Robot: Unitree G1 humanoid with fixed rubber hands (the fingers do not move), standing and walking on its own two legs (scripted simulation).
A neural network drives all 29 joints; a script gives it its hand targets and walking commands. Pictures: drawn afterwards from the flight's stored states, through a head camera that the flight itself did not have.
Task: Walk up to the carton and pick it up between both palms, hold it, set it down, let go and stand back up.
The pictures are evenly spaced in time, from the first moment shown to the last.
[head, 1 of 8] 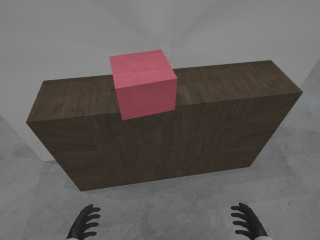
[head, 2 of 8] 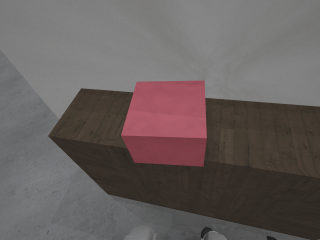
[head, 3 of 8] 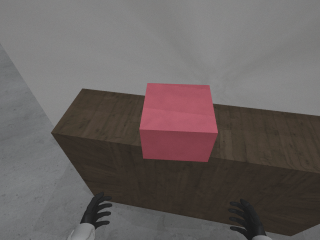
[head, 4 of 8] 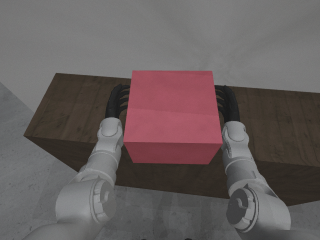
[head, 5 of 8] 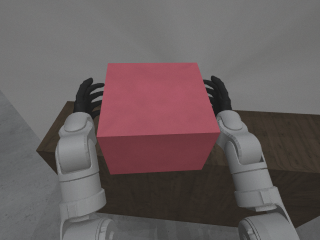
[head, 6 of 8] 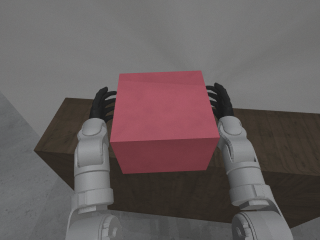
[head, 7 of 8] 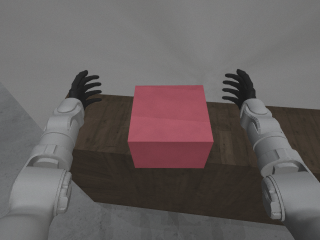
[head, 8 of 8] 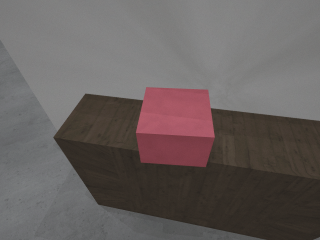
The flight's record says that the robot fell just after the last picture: no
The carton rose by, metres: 0.18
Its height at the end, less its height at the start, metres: +0.00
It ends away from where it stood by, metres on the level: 0.01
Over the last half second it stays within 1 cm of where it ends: yes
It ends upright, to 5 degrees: yes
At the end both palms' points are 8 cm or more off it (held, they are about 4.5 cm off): yes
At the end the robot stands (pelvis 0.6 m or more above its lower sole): yes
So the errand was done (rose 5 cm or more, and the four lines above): yes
